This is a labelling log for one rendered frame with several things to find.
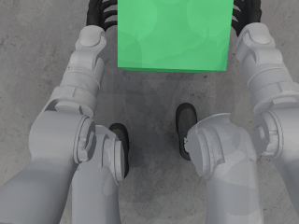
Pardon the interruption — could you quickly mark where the right robot upper arm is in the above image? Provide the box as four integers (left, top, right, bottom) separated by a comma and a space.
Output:
251, 107, 299, 216

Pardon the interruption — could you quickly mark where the carton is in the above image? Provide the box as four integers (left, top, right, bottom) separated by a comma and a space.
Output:
118, 0, 234, 74

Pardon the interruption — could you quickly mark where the right robot forearm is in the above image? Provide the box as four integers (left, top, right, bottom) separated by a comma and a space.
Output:
235, 22, 299, 116

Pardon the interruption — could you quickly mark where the left robot hand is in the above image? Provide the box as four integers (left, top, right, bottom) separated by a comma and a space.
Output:
86, 0, 118, 31

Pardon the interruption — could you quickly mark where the robot right thigh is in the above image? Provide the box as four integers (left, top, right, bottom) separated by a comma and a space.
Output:
192, 122, 264, 224

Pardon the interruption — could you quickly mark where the left robot upper arm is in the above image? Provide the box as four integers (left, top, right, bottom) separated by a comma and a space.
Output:
0, 110, 97, 224

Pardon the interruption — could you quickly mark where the robot left foot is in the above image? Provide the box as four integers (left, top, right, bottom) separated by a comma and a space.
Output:
109, 123, 130, 178

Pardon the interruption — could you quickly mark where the right robot hand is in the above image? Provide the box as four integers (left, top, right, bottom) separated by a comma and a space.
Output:
231, 0, 263, 37

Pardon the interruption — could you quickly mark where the left robot forearm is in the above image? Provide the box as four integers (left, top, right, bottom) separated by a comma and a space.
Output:
28, 25, 110, 153

